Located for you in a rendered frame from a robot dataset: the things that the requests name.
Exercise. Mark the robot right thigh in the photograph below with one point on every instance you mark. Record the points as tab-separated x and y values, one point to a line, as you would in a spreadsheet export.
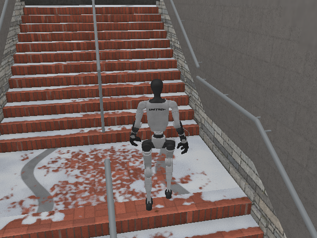
169	146

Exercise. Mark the left robot hand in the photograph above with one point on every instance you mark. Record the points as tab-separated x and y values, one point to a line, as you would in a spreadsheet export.
136	139

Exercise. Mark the right robot hand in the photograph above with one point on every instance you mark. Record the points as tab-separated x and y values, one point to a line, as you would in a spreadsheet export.
185	147

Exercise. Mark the robot left forearm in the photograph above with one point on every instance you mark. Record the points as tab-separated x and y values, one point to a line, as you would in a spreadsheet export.
134	131

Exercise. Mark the robot right upper arm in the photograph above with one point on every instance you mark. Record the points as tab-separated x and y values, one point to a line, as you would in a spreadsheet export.
175	113

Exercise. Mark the robot right forearm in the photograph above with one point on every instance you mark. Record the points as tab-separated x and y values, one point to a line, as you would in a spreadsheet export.
181	133

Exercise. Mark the robot left upper arm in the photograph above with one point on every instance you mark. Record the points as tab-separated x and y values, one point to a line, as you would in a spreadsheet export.
139	114

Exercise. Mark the robot head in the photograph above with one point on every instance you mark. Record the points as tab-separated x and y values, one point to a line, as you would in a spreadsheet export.
157	86

